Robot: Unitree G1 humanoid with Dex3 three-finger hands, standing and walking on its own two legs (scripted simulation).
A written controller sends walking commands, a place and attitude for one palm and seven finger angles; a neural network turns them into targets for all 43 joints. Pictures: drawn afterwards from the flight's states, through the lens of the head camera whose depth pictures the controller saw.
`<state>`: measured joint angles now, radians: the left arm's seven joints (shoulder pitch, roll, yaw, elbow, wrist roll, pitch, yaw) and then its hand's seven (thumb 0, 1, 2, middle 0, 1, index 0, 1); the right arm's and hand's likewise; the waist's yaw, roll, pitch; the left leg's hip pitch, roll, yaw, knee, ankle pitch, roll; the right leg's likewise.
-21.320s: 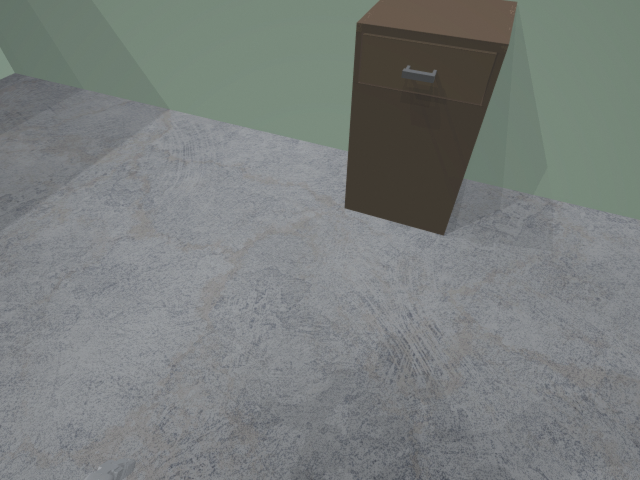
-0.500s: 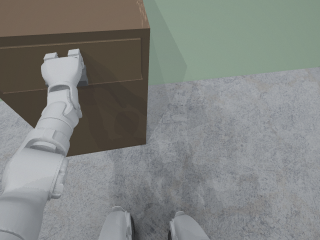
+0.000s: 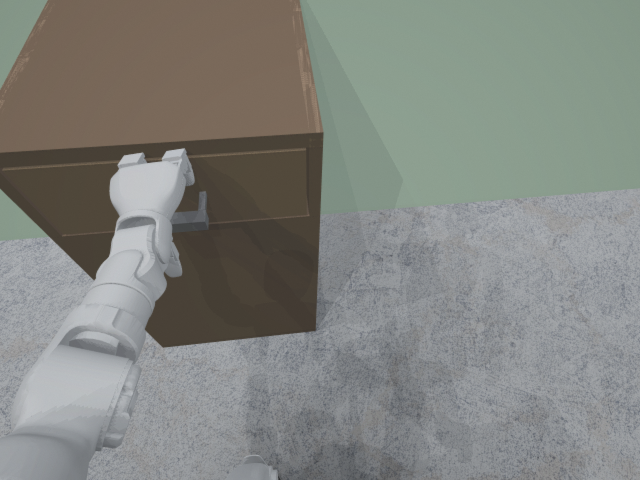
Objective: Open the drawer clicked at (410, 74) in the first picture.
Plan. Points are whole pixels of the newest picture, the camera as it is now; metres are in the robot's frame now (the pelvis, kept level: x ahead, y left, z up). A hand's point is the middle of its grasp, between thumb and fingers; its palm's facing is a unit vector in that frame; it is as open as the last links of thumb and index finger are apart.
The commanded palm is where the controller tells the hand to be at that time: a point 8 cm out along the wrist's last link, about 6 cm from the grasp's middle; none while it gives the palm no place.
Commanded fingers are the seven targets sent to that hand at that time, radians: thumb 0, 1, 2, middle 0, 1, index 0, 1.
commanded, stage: lift the fingers back up to retry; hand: left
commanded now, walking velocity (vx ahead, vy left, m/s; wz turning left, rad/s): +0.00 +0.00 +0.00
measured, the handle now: (173, 211) +0.51 +0.21 -0.03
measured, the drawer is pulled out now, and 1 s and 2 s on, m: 0.00 0.00 0.00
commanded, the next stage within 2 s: re-aim the fingers above the handle in 0.02 s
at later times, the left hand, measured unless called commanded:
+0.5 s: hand (169, 213) +0.47 +0.19 +0.03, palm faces -0.05 -0.06 -1.00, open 13.8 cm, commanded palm +0.45 +0.19 +0.09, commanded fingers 0.00 -0.50 0.30 -0.30 -1.20 -0.30 -1.20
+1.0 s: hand (172, 219) +0.45 +0.18 +0.03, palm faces -0.01 -0.07 -1.00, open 13.8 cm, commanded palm +0.44 +0.19 +0.09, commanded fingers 0.00 -0.50 0.30 -0.30 -1.20 -0.30 -1.20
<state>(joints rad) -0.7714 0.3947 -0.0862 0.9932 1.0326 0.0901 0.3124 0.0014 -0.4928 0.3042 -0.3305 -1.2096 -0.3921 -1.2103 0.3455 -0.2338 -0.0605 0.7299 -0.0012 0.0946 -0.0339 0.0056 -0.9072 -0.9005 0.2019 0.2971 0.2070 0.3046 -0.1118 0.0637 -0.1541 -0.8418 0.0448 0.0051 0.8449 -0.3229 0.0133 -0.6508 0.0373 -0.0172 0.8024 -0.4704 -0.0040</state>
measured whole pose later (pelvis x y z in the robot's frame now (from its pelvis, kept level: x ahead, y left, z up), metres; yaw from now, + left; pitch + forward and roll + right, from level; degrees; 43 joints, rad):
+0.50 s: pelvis +0.01 -0.01 +0.00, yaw +0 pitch +18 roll -2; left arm -0.74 0.41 -0.06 0.97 1.05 0.04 0.30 0.00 -0.49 0.30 -0.32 -1.20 -0.34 -1.20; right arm 0.34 -0.24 -0.07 0.71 0.00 0.13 -0.03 0.01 -0.91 -0.90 0.20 0.30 0.21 0.30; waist -0.11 0.06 -0.16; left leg -0.82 0.05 0.00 0.84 -0.33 0.00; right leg -0.64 0.04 -0.02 0.82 -0.49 -0.02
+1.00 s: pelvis -0.01 +0.00 +0.00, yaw +0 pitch +16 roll -2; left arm -0.75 0.37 -0.09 0.99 1.06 0.05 0.34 0.00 -0.49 0.30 -0.32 -1.20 -0.32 -1.20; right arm 0.33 -0.23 -0.07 0.71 0.00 0.11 -0.02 0.01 -0.91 -0.90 0.20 0.30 0.21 0.30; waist -0.11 0.06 -0.15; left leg -0.82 0.04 0.01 0.84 -0.31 0.01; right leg -0.64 0.03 -0.01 0.82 -0.47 0.00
